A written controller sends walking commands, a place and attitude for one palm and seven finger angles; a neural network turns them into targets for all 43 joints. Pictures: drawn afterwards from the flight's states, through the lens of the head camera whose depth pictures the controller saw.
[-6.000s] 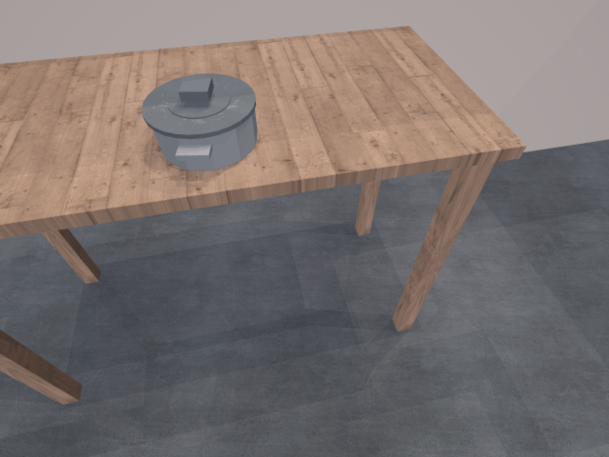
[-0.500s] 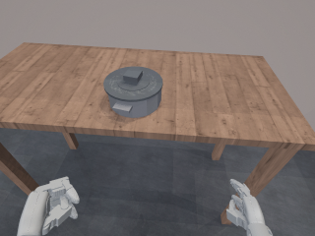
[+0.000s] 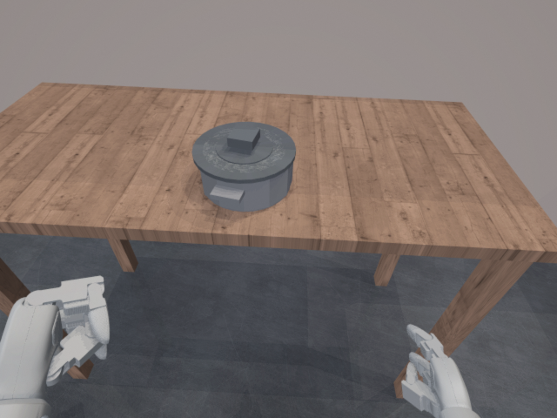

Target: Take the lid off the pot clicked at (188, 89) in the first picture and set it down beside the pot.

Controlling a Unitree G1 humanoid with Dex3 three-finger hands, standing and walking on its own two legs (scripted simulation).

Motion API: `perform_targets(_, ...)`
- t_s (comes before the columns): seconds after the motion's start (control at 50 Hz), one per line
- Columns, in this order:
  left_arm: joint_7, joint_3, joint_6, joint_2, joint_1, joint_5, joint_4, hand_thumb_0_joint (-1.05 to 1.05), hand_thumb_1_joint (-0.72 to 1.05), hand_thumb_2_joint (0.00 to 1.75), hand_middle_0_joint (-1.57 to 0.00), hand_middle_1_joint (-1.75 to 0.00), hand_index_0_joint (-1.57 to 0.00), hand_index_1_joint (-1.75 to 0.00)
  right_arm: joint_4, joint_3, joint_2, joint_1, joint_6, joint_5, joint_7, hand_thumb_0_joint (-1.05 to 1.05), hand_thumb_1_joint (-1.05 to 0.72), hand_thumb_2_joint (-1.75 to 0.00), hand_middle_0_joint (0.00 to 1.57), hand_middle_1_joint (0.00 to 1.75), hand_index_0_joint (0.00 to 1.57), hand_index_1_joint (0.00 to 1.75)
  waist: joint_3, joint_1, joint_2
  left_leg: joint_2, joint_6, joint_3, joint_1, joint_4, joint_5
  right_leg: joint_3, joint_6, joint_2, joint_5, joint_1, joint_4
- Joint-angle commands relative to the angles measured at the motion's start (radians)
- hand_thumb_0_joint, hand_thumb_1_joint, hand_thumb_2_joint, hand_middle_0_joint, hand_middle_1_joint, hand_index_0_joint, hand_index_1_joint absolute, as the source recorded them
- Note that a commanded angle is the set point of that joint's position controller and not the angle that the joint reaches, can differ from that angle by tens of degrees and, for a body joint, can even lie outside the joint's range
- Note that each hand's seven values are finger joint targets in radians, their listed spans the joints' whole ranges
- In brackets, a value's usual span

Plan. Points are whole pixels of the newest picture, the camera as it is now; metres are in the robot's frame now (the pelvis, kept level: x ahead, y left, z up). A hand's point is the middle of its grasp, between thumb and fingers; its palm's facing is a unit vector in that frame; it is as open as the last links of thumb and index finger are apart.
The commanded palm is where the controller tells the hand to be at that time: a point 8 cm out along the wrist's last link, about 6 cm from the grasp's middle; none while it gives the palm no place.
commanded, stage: raise the hand higher, near the body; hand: left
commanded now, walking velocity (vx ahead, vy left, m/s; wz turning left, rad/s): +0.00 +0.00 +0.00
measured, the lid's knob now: (244, 137) +0.53 +0.14 +0.15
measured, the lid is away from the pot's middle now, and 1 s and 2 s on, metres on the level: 0.00 0.00 0.00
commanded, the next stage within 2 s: reach forward and open the fingers in 0.38 s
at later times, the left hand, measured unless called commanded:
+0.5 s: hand (71, 277) +0.17 +0.23 +0.21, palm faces +0.41 -0.85 -0.34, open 3.1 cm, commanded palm +0.12 +0.27 +0.22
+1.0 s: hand (81, 254) +0.21 +0.25 +0.19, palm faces +0.18 -0.15 -0.97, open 3.8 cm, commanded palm +0.18 +0.25 +0.25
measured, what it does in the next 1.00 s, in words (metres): stands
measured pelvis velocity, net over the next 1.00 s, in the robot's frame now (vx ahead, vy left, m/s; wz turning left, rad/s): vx -0.02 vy -0.01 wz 0.03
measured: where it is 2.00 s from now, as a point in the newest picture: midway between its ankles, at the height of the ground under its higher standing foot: outside the picture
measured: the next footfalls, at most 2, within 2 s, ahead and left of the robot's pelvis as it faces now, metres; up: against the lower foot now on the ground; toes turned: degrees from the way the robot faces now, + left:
none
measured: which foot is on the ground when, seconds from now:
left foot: down 0.00-1.00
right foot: down 0.00-1.00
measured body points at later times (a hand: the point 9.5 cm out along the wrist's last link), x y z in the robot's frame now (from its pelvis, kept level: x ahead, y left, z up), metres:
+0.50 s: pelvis -0.01 +0.00 +0.00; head -0.04 +0.00 +0.45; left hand +0.14 +0.27 +0.23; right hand +0.20 -0.20 -0.06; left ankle +0.08 +0.08 -0.74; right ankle -0.02 -0.12 -0.74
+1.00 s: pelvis -0.02 -0.01 +0.00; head -0.05 -0.06 +0.44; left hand +0.20 +0.26 +0.24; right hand +0.25 -0.18 -0.06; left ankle +0.08 +0.08 -0.74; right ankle -0.02 -0.12 -0.74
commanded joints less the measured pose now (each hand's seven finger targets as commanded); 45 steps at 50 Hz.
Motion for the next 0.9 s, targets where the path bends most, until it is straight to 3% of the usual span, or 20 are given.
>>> perform_targets(0.0,0.014,0.108,-0.072,0.119,-0.044,-0.008,-0.23,0.0,0.9,0.9,-1.3,-1.5,-1.3,-1.5,-0.176,-0.036,-0.103,-0.155,-0.059,-0.003,-0.006,0.0,-0.9,-0.9,0.2,0.3,0.2,0.3,-0.035,0.002,0.039,0.062,-0.046,-0.119,0.151,-0.114,-0.124,0.013,-0.033,-0.007,-0.01,-0.21,-0.095)
perform_targets(0.06,0.014,0.125,-0.074,0.136,-0.129,-0.014,-0.225,0.0,0.9,0.9,-1.3,-1.5,-1.3,-1.5,-0.171,-0.033,-0.105,-0.164,-0.049,-0.005,-0.011,0.0,-0.9,-0.9,0.2,0.3,0.2,0.3,-0.001,-0.001,0.021,0.062,-0.044,-0.122,0.147,-0.127,-0.168,0.022,-0.03,-0.005,-0.037,-0.225,-0.117)
perform_targets(0.12,0.013,0.127,-0.082,0.13,-0.169,-0.013,-0.245,0.0,0.9,0.9,-1.3,-1.5,-1.3,-1.5,-0.165,-0.029,-0.104,-0.164,-0.05,-0.008,-0.007,0.0,-0.9,-0.9,0.2,0.3,0.2,0.3,-0.011,0.0,0.069,0.062,-0.05,-0.129,0.161,-0.133,-0.177,0.025,-0.035,-0.003,-0.031,-0.216,-0.114)
perform_targets(0.18,0.016,0.164,-0.078,0.15,-0.184,-0.019,-0.223,0.0,0.9,0.9,-1.3,-1.5,-1.3,-1.5,-0.157,-0.027,-0.102,-0.166,-0.046,-0.009,-0.007,0.0,-0.9,-0.9,0.2,0.3,0.2,0.3,-0.024,0.006,0.041,0.058,-0.049,-0.125,0.168,-0.137,-0.186,0.031,-0.034,0.005,-0.042,-0.207,-0.13)
perform_targets(0.3,0.012,0.184,-0.086,0.153,-0.272,-0.026,-0.21,0.0,0.9,0.9,-1.3,-1.5,-1.3,-1.5,-0.138,-0.027,-0.099,-0.179,-0.041,-0.014,-0.01,0.0,-0.9,-0.9,0.2,0.3,0.2,0.3,-0.03,0.005,0.046,0.055,-0.048,-0.112,0.184,-0.138,-0.161,0.035,-0.036,-0.003,-0.035,-0.197,-0.149)
perform_targets(0.32,0.012,0.187,-0.089,0.156,-0.294,-0.028,-0.214,0.0,0.9,0.9,-1.3,-1.5,-1.3,-1.5,-0.135,-0.027,-0.098,-0.183,-0.039,-0.016,-0.011,0.0,-0.9,-0.9,0.2,0.3,0.2,0.3,-0.024,0.006,0.018,0.056,-0.048,-0.115,0.184,-0.142,-0.166,0.035,-0.034,-0.002,-0.043,-0.196,-0.155)
perform_targets(0.4,0.016,0.221,-0.098,0.178,-0.312,-0.031,-0.236,0.0,0.9,0.9,-1.3,-1.5,-1.3,-1.5,-0.124,-0.027,-0.1,-0.181,-0.044,-0.019,-0.012,0.0,-0.9,-0.9,0.2,0.3,0.2,0.3,-0.068,0.012,0.055,0.053,-0.05,-0.106,0.213,-0.131,-0.11,0.038,-0.037,-0.003,-0.009,-0.175,-0.156)
perform_targets(0.44,0.011,0.215,-0.093,0.165,-0.333,-0.036,-0.176,0.0,0.9,0.9,-1.3,-1.5,-1.3,-1.5,-0.115,-0.029,-0.099,-0.189,-0.036,-0.018,-0.013,0.0,-0.9,-0.9,0.2,0.3,0.2,0.3,-0.004,0.009,-0.003,0.054,-0.046,-0.104,0.192,-0.144,-0.138,0.034,-0.033,-0.003,-0.04,-0.201,-0.175)
perform_targets(0.46,0.01,0.227,-0.1,0.183,-0.37,-0.037,-0.211,0.0,0.9,0.9,-1.3,-1.5,-1.3,-1.5,-0.116,-0.032,-0.102,-0.193,-0.037,-0.015,-0.013,0.0,-0.9,-0.9,0.2,0.3,0.2,0.3,-0.016,0.009,0.028,0.055,-0.046,-0.103,0.2,-0.142,-0.148,0.041,-0.032,-0.006,-0.046,-0.202,-0.179)
perform_targets(0.48,0.048,0.165,0.018,0.321,-0.34,0.271,-0.194,0.0,0.88,0.92,-1.29,-1.46,-1.29,-1.46,-0.154,-0.005,-0.143,-0.244,0.022,-0.031,-0.007,0.0,-0.9,-0.9,0.2,0.3,0.2,0.3,0.001,0.018,0.124,0.031,-0.057,-0.089,0.053,-0.126,-0.154,0.021,-0.024,0.004,0.004,-0.221,-0.05)
perform_targets(0.5,0.069,0.14,0.06,0.278,-0.493,0.28,-0.342,0.0,0.85,0.94,-1.29,-1.43,-1.29,-1.43,-0.206,-0.01,-0.126,-0.279,0.047,-0.028,0.005,0.0,-0.9,-0.9,0.2,0.3,0.2,0.3,-0.053,0.022,0.212,0.024,-0.061,-0.096,0.027,-0.125,-0.166,-0.007,-0.033,-0.011,-0.007,-0.2,-0.003)
perform_targets(0.54,0.099,0.19,0.149,0.339,-0.351,0.398,-0.271,0.0,0.81,0.98,-1.28,-1.36,-1.28,-1.36,-0.203,-0.03,-0.133,-0.235,0.094,-0.029,0.009,0.0,-0.9,-0.9,0.2,0.3,0.2,0.3,-0.143,0.069,0.203,0.031,-0.062,-0.099,0.03,-0.106,-0.185,0.002,-0.043,0.005,-0.033,-0.197,0.033)
perform_targets(0.58,0.089,0.184,0.227,0.369,-0.353,0.484,-0.245,0.0,0.76,1.03,-1.27,-1.29,-1.27,-1.29,-0.231,-0.024,-0.128,-0.275,0.146,-0.007,0.016,0.0,-0.9,-0.9,0.2,0.3,0.2,0.3,-0.149,0.06,0.076,0.016,-0.057,-0.086,0.014,-0.064,-0.147,0.02,-0.045,0.02,-0.044,-0.215,0.031)
perform_targets(0.6,0.08,0.153,0.246,0.382,-0.462,0.538,-0.258,0.0,0.73,1.05,-1.27,-1.25,-1.27,-1.25,-0.228,-0.022,-0.135,-0.289,0.166,-0.006,0.014,0.0,-0.9,-0.9,0.2,0.3,0.2,0.3,-0.141,0.041,0.035,0.011,-0.052,-0.084,0.009,-0.053,-0.149,0.026,-0.043,0.016,-0.067,-0.248,0.027)
perform_targets(0.64,0.06,0.143,0.282,0.419,-0.471,0.615,-0.167,0.0,0.68,1.09,-1.25,-1.18,-1.25,-1.18,-0.215,-0.027,-0.143,-0.287,0.187,-0.002,0.009,0.0,-0.9,-0.9,0.2,0.3,0.2,0.3,-0.142,0.045,-0.008,0.003,-0.04,-0.076,0.026,-0.029,-0.131,0.038,-0.038,0.012,-0.095,-0.274,0.009)
perform_targets(0.7,0.003,0.115,0.318,0.47,-0.61,0.679,-0.17,0.0,0.59,1.15,-1.23,-1.07,-1.23,-1.07,-0.212,-0.017,-0.148,-0.332,0.198,0.013,0.006,0.0,-0.9,-0.9,0.2,0.3,0.2,0.3,-0.215,0.043,0.014,-0.004,-0.039,-0.079,0.069,-0.015,-0.073,0.038,-0.034,0.006,-0.058,-0.259,0.012)
perform_targets(0.74,-0.039,0.075,0.339,0.461,-0.628,0.705,-0.059,0.0,0.52,1.19,-1.22,-1.0,-1.22,-1.0,-0.185,-0.013,-0.148,-0.32,0.202,0.018,-0.003,0.0,-0.9,-0.9,0.2,0.3,0.2,0.3,-0.165,0.037,-0.006,-0.003,-0.035,-0.081,0.081,-0.03,-0.074,0.026,-0.027,0.008,-0.065,-0.279,-0.007)
perform_targets(0.78,-0.086,0.05,0.356,0.463,-0.695,0.705,-0.081,0.0,0.46,1.24,-1.2,-0.93,-1.2,-0.93,-0.198,0.0,-0.136,-0.369,0.191,0.037,-0.002,0.0,-0.9,-0.9,0.2,0.3,0.2,0.3,-0.176,0.037,0.041,-0.002,-0.039,-0.084,0.105,-0.04,-0.059,0.03,-0.03,0.019,-0.038,-0.261,-0.008)
perform_targets(0.8,-0.108,0.046,0.353,0.487,-0.759,0.718,-0.068,0.0,0.42,1.26,-1.19,-0.9,-1.19,-0.9,-0.178,0.002,-0.141,-0.346,0.188,0.028,-0.008,0.0,-0.9,-0.9,0.2,0.3,0.2,0.3,-0.186,0.04,0.035,-0.006,-0.038,-0.088,0.107,-0.053,-0.053,0.021,-0.028,0.009,-0.03,-0.24,-0.01)
perform_targets(0.88,-0.191,0.073,0.379,0.55,-0.796,0.737,0.008,0.0,0.28,1.34,-1.16,-0.76,-1.16,-0.76,-0.171,0.013,-0.134,-0.363,0.181,0.038,-0.016,0.0,-0.9,-0.9,0.2,0.3,0.2,0.3,-0.159,0.048,0.05,-0.005,-0.038,-0.081,0.122,-0.068,-0.013,0.031,-0.032,0.023,0.001,-0.219,-0.035)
